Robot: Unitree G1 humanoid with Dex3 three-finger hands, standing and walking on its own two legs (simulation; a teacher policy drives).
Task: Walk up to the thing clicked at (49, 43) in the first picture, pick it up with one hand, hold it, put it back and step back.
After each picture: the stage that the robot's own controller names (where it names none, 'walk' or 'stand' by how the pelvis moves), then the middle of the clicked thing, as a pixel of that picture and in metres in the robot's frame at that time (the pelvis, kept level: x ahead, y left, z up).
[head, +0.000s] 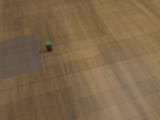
stand; (49, 46) +1.27 +0.39 -0.72
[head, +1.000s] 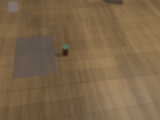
walk; (65, 50) +1.19 +0.16 -0.70
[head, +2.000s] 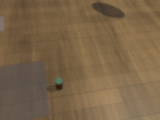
walk; (59, 84) +0.77 +0.17 -0.71
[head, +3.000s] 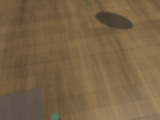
stand; (56, 119) +0.46 +0.23 -0.69
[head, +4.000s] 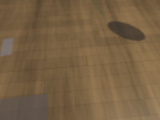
stand; out of the picture +0.42 +0.20 -0.72
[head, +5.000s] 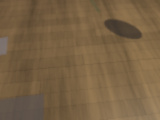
stand; out of the picture +0.40 +0.22 -0.73
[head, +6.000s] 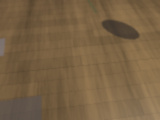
stand; out of the picture +0.39 +0.23 -0.73
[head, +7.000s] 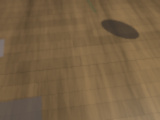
stand; out of the picture +0.38 +0.23 -0.73
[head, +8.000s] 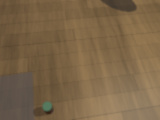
go down; (48, 108) +0.41 +0.23 -0.67
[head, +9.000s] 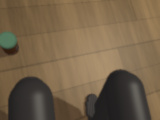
go down; (9, 44) +0.48 +0.25 -0.29
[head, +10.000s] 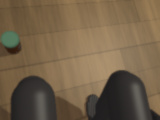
close in; (12, 43) +0.48 +0.25 -0.29
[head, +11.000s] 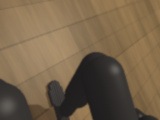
close in; out of the picture +0.47 +0.29 -0.23
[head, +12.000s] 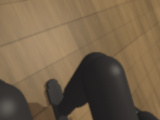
lift; out of the picture +0.46 +0.29 -0.24
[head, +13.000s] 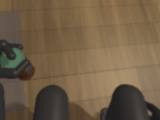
lift; (19, 65) +0.36 +0.23 -0.08
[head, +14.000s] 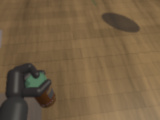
hold; (41, 90) +0.32 +0.16 +0.01
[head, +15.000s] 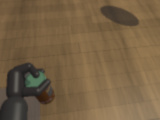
hold; (41, 88) +0.33 +0.17 -0.02
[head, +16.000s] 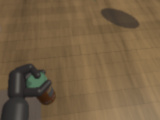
hold; (42, 89) +0.33 +0.16 -0.02
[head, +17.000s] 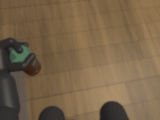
crouch; (26, 61) +0.42 +0.19 -0.09
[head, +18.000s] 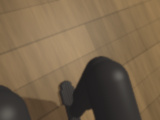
lower; out of the picture +0.56 +0.37 -0.28
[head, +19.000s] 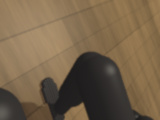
lower; out of the picture +0.53 +0.41 -0.27
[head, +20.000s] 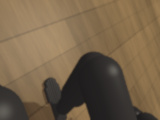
lower; out of the picture +0.53 +0.42 -0.26
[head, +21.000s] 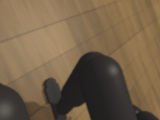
lower; out of the picture +0.53 +0.42 -0.26
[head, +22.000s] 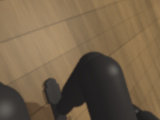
lower; out of the picture +0.53 +0.42 -0.26
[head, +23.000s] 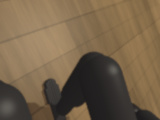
open; out of the picture +0.52 +0.42 -0.26
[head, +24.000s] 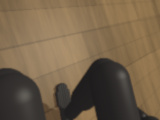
stand; out of the picture +0.48 +0.50 -0.27
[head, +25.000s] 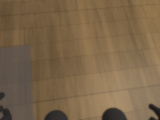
stand; out of the picture +0.44 +0.61 -0.56
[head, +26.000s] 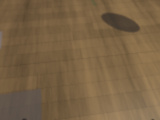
stand; out of the picture +0.34 +0.80 -0.69
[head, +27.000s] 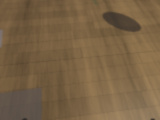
stand; out of the picture +0.26 +0.99 -0.69
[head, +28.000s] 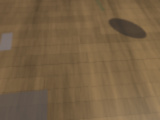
stand; out of the picture +0.22 +1.17 -0.74
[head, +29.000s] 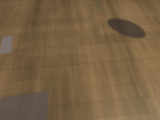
stand; out of the picture +0.14 +1.37 -0.75
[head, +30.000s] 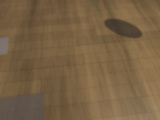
stand; out of the picture +0.05 +1.56 -0.75
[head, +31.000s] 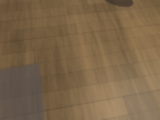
walk; out of the picture +0.00 +1.67 -0.73
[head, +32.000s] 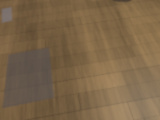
walk; out of the picture +0.19 +1.90 -0.72
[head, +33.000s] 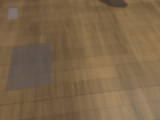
stand; out of the picture +0.44 +2.08 -0.73
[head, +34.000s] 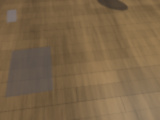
stand; out of the picture +0.33 +2.21 -0.75
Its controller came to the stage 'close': yes
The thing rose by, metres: 0.69
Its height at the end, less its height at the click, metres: -0.02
